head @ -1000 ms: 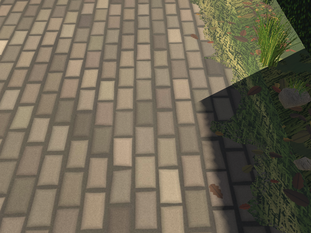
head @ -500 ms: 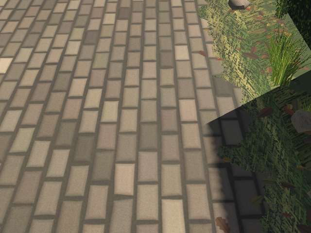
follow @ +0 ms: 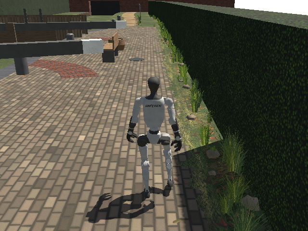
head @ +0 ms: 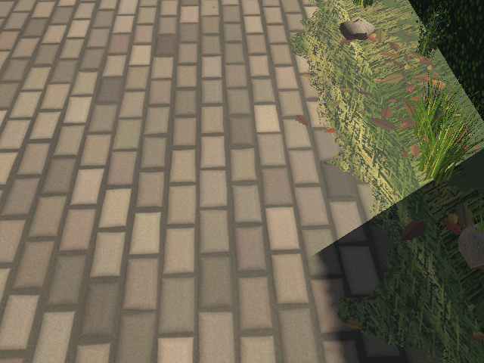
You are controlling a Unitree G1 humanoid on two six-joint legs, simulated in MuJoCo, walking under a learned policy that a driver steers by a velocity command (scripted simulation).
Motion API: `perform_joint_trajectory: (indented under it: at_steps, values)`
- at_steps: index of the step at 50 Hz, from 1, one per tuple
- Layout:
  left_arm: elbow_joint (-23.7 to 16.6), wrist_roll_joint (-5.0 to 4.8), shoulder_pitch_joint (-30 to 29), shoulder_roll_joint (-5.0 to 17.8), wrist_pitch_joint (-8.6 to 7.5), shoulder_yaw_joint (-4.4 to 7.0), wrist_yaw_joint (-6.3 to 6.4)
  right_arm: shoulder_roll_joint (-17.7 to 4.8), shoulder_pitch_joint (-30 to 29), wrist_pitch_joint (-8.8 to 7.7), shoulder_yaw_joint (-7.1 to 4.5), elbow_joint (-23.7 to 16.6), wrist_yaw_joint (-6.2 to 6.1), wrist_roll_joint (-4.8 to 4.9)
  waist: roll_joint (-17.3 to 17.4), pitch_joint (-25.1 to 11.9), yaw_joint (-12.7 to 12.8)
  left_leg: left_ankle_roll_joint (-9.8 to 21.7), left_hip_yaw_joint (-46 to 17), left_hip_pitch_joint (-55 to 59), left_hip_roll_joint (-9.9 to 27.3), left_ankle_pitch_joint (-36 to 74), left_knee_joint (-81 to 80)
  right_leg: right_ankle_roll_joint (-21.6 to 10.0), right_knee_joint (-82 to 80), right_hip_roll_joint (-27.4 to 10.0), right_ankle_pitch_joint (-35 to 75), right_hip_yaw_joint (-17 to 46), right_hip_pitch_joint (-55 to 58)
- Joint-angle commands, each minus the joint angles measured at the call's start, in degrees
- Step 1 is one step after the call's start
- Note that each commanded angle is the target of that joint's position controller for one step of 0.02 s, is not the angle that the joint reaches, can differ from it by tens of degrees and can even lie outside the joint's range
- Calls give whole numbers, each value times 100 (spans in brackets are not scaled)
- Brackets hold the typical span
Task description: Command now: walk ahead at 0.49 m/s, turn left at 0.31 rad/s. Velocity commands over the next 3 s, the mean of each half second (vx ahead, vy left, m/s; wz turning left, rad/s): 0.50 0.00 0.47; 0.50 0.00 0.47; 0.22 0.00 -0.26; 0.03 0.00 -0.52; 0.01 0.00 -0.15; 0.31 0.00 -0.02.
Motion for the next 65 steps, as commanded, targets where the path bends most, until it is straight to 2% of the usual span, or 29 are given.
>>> perform_joint_trajectory:
  at_steps: [1, 7, 10, 12, 13, 14, 15, 16, 17, 20, 24, 29, 33, 35, 37, 39, 40, 41, 42, 43, 44, 45, 46, 47, 52, 56, 60, 63, 65]
  values:
    - [-335, 39, -69, 261, -24, 66, 35, -880, -245, -78, -174, -449, -144, 28, 399, 341, 232, 959, -1348, -722, 1453, 200, -1056, 187, -1263, 25, 945, -26, 170]
    - [-674, -104, -1204, 311, -118, 39, -109, -996, 394, 49, -244, -383, -242, 159, 590, 299, -162, 754, -1603, -142, 1527, -176, -522, 337, -2971, 460, 1276, -39, 747]
    - [-714, -123, -1057, 576, -215, 124, -165, -1051, 349, 128, -299, -441, -289, 154, 720, 191, 37, 615, -2016, 170, 1676, -332, -3, 230, -3425, 523, 717, 39, 1301]
    - [-468, -80, -18, 875, -275, 281, -124, -854, 171, 161, -249, -586, -288, 111, 711, -339, 563, 376, -1938, -115, 1266, 163, 1082, -37, -3653, 448, 295, 19, 2759]
    - [-335, -9, 1015, 1280, -293, 393, -78, -492, 35, 140, -128, -783, -262, 25, 63, -1221, 981, 153, -1405, -906, 781, -411, 2854, -402, -3614, -568, 38, 929, 4290]
    - [-217, 49, 1451, 1748, -203, 515, -94, 1, 697, 27, 8, -1005, -230, 149, -1884, -1856, 658, -131, -696, -3007, 65, -2420, 4594, -1265, -4131, -1811, -791, 3379, 6044]
    - [-327, 70, 1257, 1109, -211, 374, -115, -653, 686, 0, -123, -902, -250, 281, -1322, -1626, 697, -134, -1139, -3643, 477, -2421, 5564, -1253, -4361, -1799, -1438, 3845, 5788]
    - [-434, 28, 912, 710, -216, 265, -118, -994, 250, 28, -226, -958, -257, 285, -671, -979, 708, -110, -1154, -3755, 696, -1873, 5772, -985, -4368, -1590, -1086, 2855, 5090]
    - [-486, 19, 526, 602, -196, 211, -140, -907, 65, 78, -240, -983, -272, 232, -218, -644, 544, -179, -1030, -3486, 924, -1392, 5689, -829, -4488, -1299, -428, 2068, 4378]
    - [-381, 49, 218, 431, -164, 175, -158, -600, -75, 229, -275, -1111, -206, 177, -403, -97, 281, -283, -839, -2984, 1233, -748, 5193, -693, -4976, -763, 526, 748, 3325]
    - [-183, 48, 448, 661, -189, 282, -120, -462, -452, 338, -273, -1418, -162, 147, -170, 63, 270, -383, -818, -3352, 1291, -210, 4701, -866, -5142, -816, 1589, -21, 3330]
    - [-113, 36, 561, 876, -101, 338, -44, -401, -1317, 308, -232, -1779, -13, 126, -126, 267, 497, -346, -501, -3258, 1240, 879, 3156, -753, -5219, -763, 1551, -808, 3502]
    - [8, -56, 878, 1022, 6, 378, -23, -379, -2019, 311, -202, -2137, 131, 140, -109, 511, 695, -200, -143, -3267, 1171, 724, 2453, -655, -5075, -939, 1548, -1134, 4000]
    - [36, -103, 904, 1115, 81, 407, -23, -446, -2145, 321, -228, -2277, 190, 147, -162, 521, 640, -48, 63, -3090, 1050, 269, 2234, -555, -4798, -1018, 2112, -1298, 4258]
    - [-9, -134, 811, 1305, 147, 455, 4, -631, -1874, 352, -327, -2311, 204, 129, -376, 210, 366, 176, 414, -2307, 671, -306, 2158, -451, -4064, -1003, 3969, -1507, 4328]
    - [-43, -161, 715, 1336, 224, 445, 38, -1083, -389, 374, -610, -1934, 138, 135, -271, -609, -475, 545, 568, -154, 145, -97, 1613, -245, -2059, -731, 4784, -1730, 3761]
    - [-159, -26, 816, 1088, 180, 338, 30, -1570, 517, 418, -797, -1710, -7, 127, 485, -1128, -795, 877, -763, 1706, 950, -17, 1454, 6, -229, -461, 2620, -1714, 2159]
    - [-480, 40, 1262, 307, -16, 87, -49, -2102, 124, 353, -804, -1857, -45, 125, 1839, -1723, -10, 1938, -4243, 3235, 2507, -767, 556, 285, 1841, 751, -2215, -1052, -186]
    - [-457, -182, 844, 843, -258, 184, -150, -1578, 444, 299, -640, -1841, -13, 49, 1102, -2199, -452, 1925, -4763, 3226, 2725, -883, -52, 168, 2269, 618, -2179, 139, -633]
    - [-551, -363, 461, 952, -300, 226, -180, -1251, 310, 240, -555, -1721, 16, 13, 863, -1411, -405, 1607, -3705, 2672, 2501, -409, 65, 48, 2136, 363, -1780, 50, -927]
    - [-557, -265, 344, 878, -291, 205, -131, -1064, -152, 195, -487, -1756, 38, 69, 351, -827, -124, 1331, -2836, 1669, 2210, 234, 81, 9, 1566, 56, -1276, 10, -677]
    - [-492, -109, 277, 895, -237, 246, -76, -836, -565, 162, -414, -1814, 38, 56, 301, -621, 73, 1135, -2296, 958, 1952, 719, 27, 22, 1115, -135, -1018, 11, -275]
    - [-427, -65, 434, 852, -140, 262, -74, -690, -786, 145, -356, -1856, 37, 7, 312, -454, 264, 1008, -1950, 525, 1734, 964, -164, 1, 922, -238, -753, 35, 57]
    - [-426, -58, 594, 779, -61, 260, -85, -796, -789, 109, -384, -1831, 27, -21, 537, -479, 373, 1118, -1909, 228, 1786, 1242, -314, 64, 796, -241, -648, 29, 297]
    - [-568, 4, 88, 587, 112, 231, -65, -913, -452, 21, -389, -1519, -98, -2, 408, -32, 294, 961, -1016, 115, 1581, 2291, -612, 312, -437, -183, 433, -107, -207]
    - [-645, -23, -340, 323, 46, 125, -176, -922, -334, 79, -344, -1331, -226, -64, 538, 11, 84, 430, -134, 55, 1285, 3101, -453, 178, -1990, 165, 1782, -377, 428]
    - [-821, -64, -656, 399, 64, 122, -309, -1001, -321, 143, -339, -1143, -290, -81, 631, 8, -48, 381, -32, 628, 1578, 3123, -145, 38, -2570, 411, 1732, -346, 518]
    - [-993, 9, -534, 648, 56, 206, -438, -1134, -552, 294, -399, -1166, -378, 7, 726, -118, 112, 370, -116, 1215, 1810, 3977, 672, -169, -2767, 608, 619, -499, 446]
    - [-815, 28, 413, 930, 28, 358, -459, -1143, -733, 409, -400, -1262, -465, 54, 569, -583, 564, 87, 90, 1128, 1501, 4326, 2136, -410, -3448, 949, 1009, -680, 1575]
